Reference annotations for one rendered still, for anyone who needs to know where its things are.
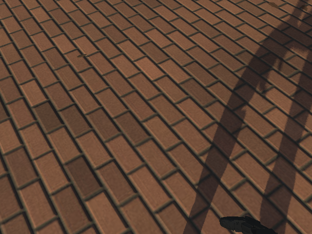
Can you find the robot right hand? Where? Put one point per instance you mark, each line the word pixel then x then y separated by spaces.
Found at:
pixel 246 225

